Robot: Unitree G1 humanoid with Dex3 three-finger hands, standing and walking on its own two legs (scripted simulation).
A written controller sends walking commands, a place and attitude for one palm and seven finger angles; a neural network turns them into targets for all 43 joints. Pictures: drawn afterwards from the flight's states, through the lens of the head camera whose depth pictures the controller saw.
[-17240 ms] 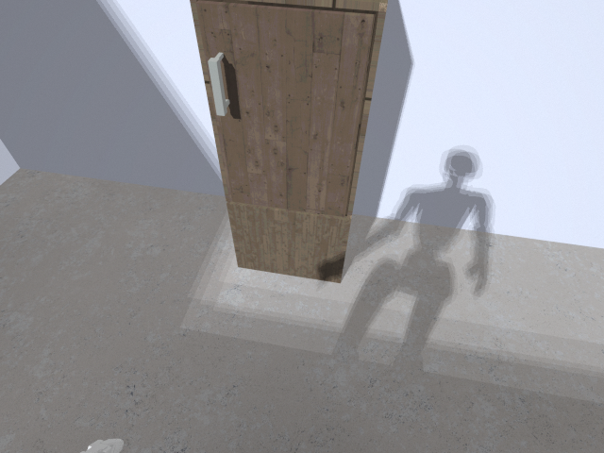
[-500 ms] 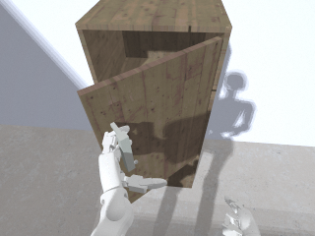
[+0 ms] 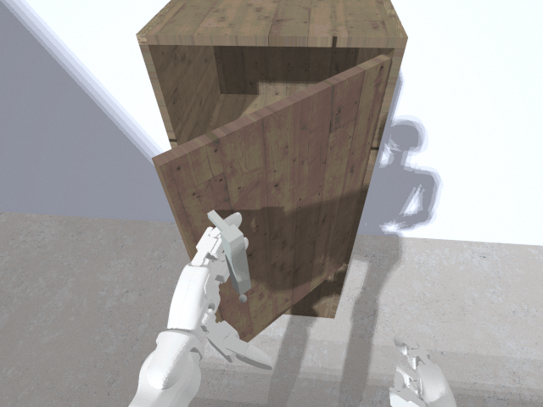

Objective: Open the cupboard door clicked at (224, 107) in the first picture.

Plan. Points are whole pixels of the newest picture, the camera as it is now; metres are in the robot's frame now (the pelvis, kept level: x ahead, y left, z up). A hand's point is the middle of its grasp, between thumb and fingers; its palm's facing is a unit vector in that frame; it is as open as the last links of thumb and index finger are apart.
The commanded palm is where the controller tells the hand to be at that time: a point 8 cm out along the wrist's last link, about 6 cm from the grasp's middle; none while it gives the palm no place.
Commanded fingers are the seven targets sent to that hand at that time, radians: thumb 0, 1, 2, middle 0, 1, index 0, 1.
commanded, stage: slide the hand sideways off the handle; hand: left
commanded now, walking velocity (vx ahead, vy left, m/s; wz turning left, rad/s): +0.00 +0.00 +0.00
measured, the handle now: (229, 253) +0.31 +0.09 +0.09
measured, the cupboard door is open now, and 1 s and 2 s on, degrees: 45 45 45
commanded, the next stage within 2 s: draw the hand back to the body in 0.92 s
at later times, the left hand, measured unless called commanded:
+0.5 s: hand (217, 318) +0.21 +0.09 +0.09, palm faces -0.06 -1.00 -0.02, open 16.0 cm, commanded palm +0.18 +0.15 +0.09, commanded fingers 0.00 -0.50 0.30 -0.15 -0.30 -0.15 -0.30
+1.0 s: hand (162, 351) +0.17 +0.14 +0.08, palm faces +0.00 -1.00 -0.04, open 16.2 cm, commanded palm +0.15 +0.19 +0.09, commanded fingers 0.00 -0.50 0.30 -0.15 -0.30 -0.15 -0.30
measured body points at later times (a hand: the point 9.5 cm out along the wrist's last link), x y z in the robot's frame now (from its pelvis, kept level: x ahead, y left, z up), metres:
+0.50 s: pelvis +0.02 -0.01 -0.01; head +0.03 -0.02 +0.44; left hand +0.21 +0.14 +0.09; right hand +0.20 -0.22 -0.07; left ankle +0.02 +0.11 -0.71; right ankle +0.01 -0.11 -0.71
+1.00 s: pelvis +0.02 -0.01 -0.02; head +0.03 -0.03 +0.43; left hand +0.17 +0.20 +0.09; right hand +0.21 -0.24 -0.08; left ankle +0.03 +0.11 -0.71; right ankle +0.01 -0.11 -0.71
